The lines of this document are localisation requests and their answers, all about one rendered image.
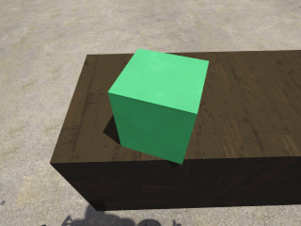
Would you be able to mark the pedestal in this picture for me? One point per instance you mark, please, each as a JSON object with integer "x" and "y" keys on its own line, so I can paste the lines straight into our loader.
{"x": 244, "y": 149}

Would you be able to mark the carton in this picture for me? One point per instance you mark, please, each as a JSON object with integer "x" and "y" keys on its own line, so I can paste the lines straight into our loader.
{"x": 155, "y": 102}

